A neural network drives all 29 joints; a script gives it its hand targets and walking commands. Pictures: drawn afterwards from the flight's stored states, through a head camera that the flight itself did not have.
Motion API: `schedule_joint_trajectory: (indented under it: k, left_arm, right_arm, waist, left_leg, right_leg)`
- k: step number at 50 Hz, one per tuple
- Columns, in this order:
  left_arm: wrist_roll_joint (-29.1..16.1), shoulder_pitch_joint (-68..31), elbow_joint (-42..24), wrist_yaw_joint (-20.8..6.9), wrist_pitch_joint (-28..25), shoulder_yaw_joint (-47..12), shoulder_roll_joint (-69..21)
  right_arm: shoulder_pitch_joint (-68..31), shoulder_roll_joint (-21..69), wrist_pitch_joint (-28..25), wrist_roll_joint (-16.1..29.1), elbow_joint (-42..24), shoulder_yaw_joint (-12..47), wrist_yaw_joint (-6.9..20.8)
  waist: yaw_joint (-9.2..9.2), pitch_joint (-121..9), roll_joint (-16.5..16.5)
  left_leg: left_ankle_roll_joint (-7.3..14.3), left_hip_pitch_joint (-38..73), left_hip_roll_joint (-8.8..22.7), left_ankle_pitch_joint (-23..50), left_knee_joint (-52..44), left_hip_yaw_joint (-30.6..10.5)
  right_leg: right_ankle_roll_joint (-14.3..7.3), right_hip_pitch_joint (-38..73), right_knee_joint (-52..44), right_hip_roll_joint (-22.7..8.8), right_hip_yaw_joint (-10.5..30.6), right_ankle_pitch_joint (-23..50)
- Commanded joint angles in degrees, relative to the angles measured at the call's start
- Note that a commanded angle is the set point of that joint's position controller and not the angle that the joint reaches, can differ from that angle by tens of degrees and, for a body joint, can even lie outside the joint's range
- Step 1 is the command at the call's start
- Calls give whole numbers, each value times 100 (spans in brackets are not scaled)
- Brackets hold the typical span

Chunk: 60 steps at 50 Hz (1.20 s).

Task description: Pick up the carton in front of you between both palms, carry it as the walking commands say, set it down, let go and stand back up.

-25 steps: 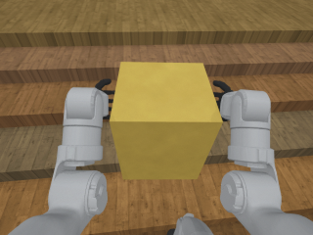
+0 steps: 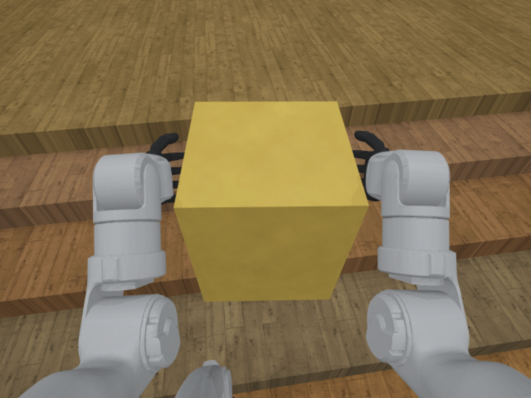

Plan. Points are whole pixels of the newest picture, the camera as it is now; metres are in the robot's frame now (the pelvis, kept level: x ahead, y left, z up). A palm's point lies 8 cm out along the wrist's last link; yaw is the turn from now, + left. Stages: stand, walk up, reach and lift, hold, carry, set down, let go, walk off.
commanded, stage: carry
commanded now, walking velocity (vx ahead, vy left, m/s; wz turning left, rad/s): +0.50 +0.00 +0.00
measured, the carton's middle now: (266, 207) +0.38 +0.00 +0.10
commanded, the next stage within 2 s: none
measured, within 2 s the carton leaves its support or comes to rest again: neither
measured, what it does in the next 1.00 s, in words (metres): climbs: right foot 0.11 m higher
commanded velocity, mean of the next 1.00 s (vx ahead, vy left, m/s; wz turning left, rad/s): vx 0.50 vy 0.00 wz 0.00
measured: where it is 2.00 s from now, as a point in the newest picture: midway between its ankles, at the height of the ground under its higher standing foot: (264, 150)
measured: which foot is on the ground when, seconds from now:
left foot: down 0.00-0.56, up 0.58-1.00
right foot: down 0.00-0.02, up 0.04-0.50, down 0.52-1.00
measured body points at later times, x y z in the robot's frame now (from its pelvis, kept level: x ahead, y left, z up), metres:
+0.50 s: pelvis +0.28 -0.02 +0.10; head +0.28 +0.01 +0.55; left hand +0.67 +0.14 +0.28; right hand +0.66 -0.17 +0.29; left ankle +0.14 +0.11 -0.64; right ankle +0.49 -0.14 -0.49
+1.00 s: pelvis +0.54 -0.01 +0.20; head +0.56 -0.03 +0.65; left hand +0.91 +0.16 +0.38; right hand +0.94 -0.15 +0.38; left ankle +0.68 +0.12 -0.33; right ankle +0.49 -0.14 -0.54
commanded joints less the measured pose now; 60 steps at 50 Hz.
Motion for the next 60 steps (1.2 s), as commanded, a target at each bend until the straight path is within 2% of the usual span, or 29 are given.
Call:
schedule_joint_trajectory:
  k: [1, 2, 3, 5, 8, 11, 15, 19, 23, 25, 26, 27, 28, 29, 30, 32, 34, 39, 43, 47, 49, 51, 53, 54, 55, 56, 57, 58, 60]
  left_arm:
    - [-2274, -4367, -287, -1494, -102, -3098, -6266]
    - [-2171, -4211, -306, -1456, -114, -3003, -6221]
    - [-2067, -4330, -389, -1375, -156, -2949, -6227]
    - [-2026, -4580, -991, -1254, -177, -3019, -6245]
    - [-2038, -4793, -1701, -1063, -143, -3238, -6107]
    - [-2058, -4577, -2011, -948, -93, -3397, -5809]
    - [-1984, -4244, -1548, -962, 122, -3467, -5516]
    - [-1929, -4344, -766, -1071, 203, -3385, -5513]
    - [-2062, -4409, -159, -1104, 225, -3210, -5870]
    - [-2156, -4306, 196, -1137, 177, -3066, -6129]
    - [-2234, -4242, 280, -1173, 124, -3003, -6245]
    - [-2360, -4423, 205, -1224, 42, -3036, -6387]
    - [-2466, -4578, 126, -1279, -47, -3086, -6590]
    - [-2627, -4482, 16, -1331, -167, -3109, -6700]
    - [-2748, -4602, -229, -1356, -251, -3169, -6788]
    - [-2953, -5332, -1169, -1375, -358, -3350, -6950]
    - [-3113, -5657, -1822, -1374, -397, -3551, -7085]
    - [-2986, -5130, -2542, -1251, -271, -3805, -6672]
    - [-2731, -4451, -2145, -1287, -112, -3806, -6100]
    - [-2700, -4559, -1597, -1433, -41, -3722, -5893]
    - [-2714, -4654, -1301, -1501, -9, -3692, -6010]
    - [-2679, -4589, -924, -1527, 35, -3564, -6048]
    - [-2583, -4377, -444, -1538, 38, -3307, -6148]
    - [-2495, -4368, -291, -1535, 13, -3208, -6165]
    - [-2393, -4480, -238, -1509, -19, -3108, -6204]
    - [-2226, -4149, -102, -1489, -92, -3037, -6250]
    - [-2138, -4109, -113, -1462, -114, -2941, -6217]
    - [-2085, -4379, -247, -1398, -163, -2906, -6317]
    - [-2129, -4703, -825, -1301, -171, -3027, -6395]
  right_arm:
    - [-4134, 6190, -255, 2569, -150, 3225, 998]
    - [-4033, 6224, -345, 2684, -228, 3231, 1037]
    - [-4328, 6382, -351, 2794, -556, 3355, 1067]
    - [-5100, 6605, -437, 3218, -1473, 3582, 1137]
    - [-5508, 6702, -404, 3537, -2248, 3834, 1167]
    - [-5219, 6369, -267, 3522, -2472, 3867, 1098]
    - [-4561, 5777, -42, 3173, -1838, 3651, 1099]
    - [-4602, 5691, 60, 2996, -1083, 3436, 1240]
    - [-4529, 5733, 96, 2833, -426, 3030, 1303]
    - [-4302, 5779, 79, 2698, -56, 2821, 1306]
    - [-4256, 5798, 35, 2597, 25, 2700, 1302]
    - [-4291, 5843, -24, 2529, 72, 2648, 1286]
    - [-4322, 5914, -96, 2405, -15, 2590, 1261]
    - [-4080, 6000, -150, 2278, -10, 2553, 1231]
    - [-4210, 5890, -171, 2241, -71, 2515, 1167]
    - [-4496, 6110, -219, 2295, -516, 2651, 1088]
    - [-4772, 6143, -226, 2398, -1067, 2827, 1009]
    - [-4302, 5944, -255, 2504, -1853, 3409, 869]
    - [-4115, 5649, -141, 2356, -1701, 3534, 858]
    - [-4016, 5469, -67, 2196, -1094, 3444, 890]
    - [-4108, 5536, -49, 2196, -822, 3422, 896]
    - [-4047, 5631, -35, 2203, -468, 3335, 912]
    - [-3880, 5830, -61, 2321, -39, 3208, 943]
    - [-3779, 5970, -98, 2394, 120, 3140, 980]
    - [-3941, 6033, -169, 2504, 67, 3065, 1023]
    - [-3980, 6157, -231, 2638, 127, 3100, 1082]
    - [-3942, 6239, -345, 2704, -4, 3110, 1117]
    - [-4304, 6360, -374, 2804, -372, 3197, 1152]
    - [-5077, 6595, -465, 3184, -1273, 3407, 1206]
  waist:
    - [-856, -3275, 256]
    - [-785, -3678, 2135]
    - [-640, -3984, 1381]
    - [-453, -3252, 596]
    - [-344, -2731, 657]
    - [-456, -2739, 270]
    - [-831, -2557, 648]
    - [-642, -1526, 490]
    - [-363, -1463, 1168]
    - [-37, -1957, 1594]
    - [344, -2368, 1743]
    - [773, -2830, 1220]
    - [802, -3343, 338]
    - [509, -3770, -1430]
    - [497, -4363, -1198]
    - [282, -3464, -476]
    - [255, -3033, -504]
    - [333, -3109, -206]
    - [703, -2969, -662]
    - [573, -2022, -338]
    - [278, -1865, -502]
    - [92, -1824, -1002]
    - [-267, -2180, -1263]
    - [-629, -2614, -1269]
    - [-989, -3158, -461]
    - [-755, -3168, 606]
    - [-748, -3803, 2190]
    - [-638, -3919, 1427]
    - [-401, -3107, 686]
  left_leg:
    - [400, 5511, 375, 2231, -3111, -1969]
    - [1243, 6238, 1725, 4732, -3694, -4833]
    - [1269, 6335, 1629, 5080, -3155, -4451]
    - [850, 5556, 1351, 2538, -3066, -3661]
    - [551, 5229, 1165, 842, -3488, -2992]
    - [637, 5493, 1231, 1492, -3561, -2554]
    - [994, 6968, 1752, 1640, -3849, -2994]
    - [524, 6057, 1296, 821, -4609, -2137]
    - [362, 4508, 796, 3247, -5249, -460]
    - [175, 4628, 818, 7459, -4222, 9]
    - [-32, 4868, 818, 8385, -3152, 50]
    - [-352, 4579, 542, 7899, -1417, 128]
    - [-599, 3120, 286, 4772, -21, -345]
    - [-876, 1070, -732, 257, 2550, -682]
    - [-615, 1213, -681, 610, 3666, -1790]
    - [-387, 407, -259, 680, 4061, -1614]
    - [-231, -148, -136, 717, 4004, -1545]
    - [-222, -818, 60, 116, 2844, -1015]
    - [-125, -3179, 250, -805, 4674, -1169]
    - [-312, -3366, 508, -711, 3807, -789]
    - [-297, -1598, 560, -13, 2238, -450]
    - [-154, 541, 323, 727, 560, 46]
    - [17, 1544, -279, 883, -219, 547]
    - [-27, 2478, -588, 1102, -1067, 658]
    - [33, 4178, -629, 1478, -2071, 203]
    - [338, 5557, 765, 2006, -3286, -2540]
    - [1163, 6111, 1776, 3746, -3802, -5008]
    - [1223, 6173, 1656, 3808, -3286, -4595]
    - [734, 5280, 1335, 1999, -3104, -3636]
  right_leg:
    - [-135, -1879, 3965, 294, 277, 2836]
    - [189, -3355, 6383, 1294, 570, -243]
    - [-76, -3461, 7557, 1113, 1596, -93]
    - [-282, -4301, 7724, 730, 1314, 106]
    - [-488, -4862, 7291, 512, 1111, 141]
    - [-444, -5263, 6684, 396, 686, -29]
    - [-522, -7573, 8427, 188, 671, -914]
    - [-403, -7644, 7284, 22, 355, -912]
    - [-561, -4612, 4399, 181, -500, 314]
    - [-750, -3015, 3392, 810, -962, 729]
    - [-739, -2179, 2883, 1085, -1017, 846]
    - [-639, -731, 1509, 1191, -829, 1377]
    - [-727, 1246, 871, 631, 341, 1905]
    - [-1723, 2343, 332, -1414, 3796, 3454]
    - [-2005, 1943, 314, -1221, 4376, 3425]
    - [-1675, 1155, 411, -1069, 3535, 1777]
    - [-1416, 1017, 201, -823, 3064, 503]
    - [-1492, 1581, 106, -932, 2313, 1269]
    - [-1793, 3078, -62, -1340, 2812, 1348]
    - [-1323, 2238, -847, -979, 2088, 117]
    - [-1205, 842, -1333, -539, 1182, 461]
    - [-1078, -341, -1520, -383, 157, 2049]
    - [-901, 160, -397, -456, -206, 6219]
    - [-697, 352, 822, -396, -404, 7211]
    - [-383, -206, 2649, -34, -210, 6300]
    - [-72, -2344, 4067, 420, 244, 1550]
    - [158, -3351, 6432, 1216, 844, -261]
    - [-82, -3699, 7549, 1067, 1581, -103]
    - [-322, -4361, 7646, 642, 1282, 192]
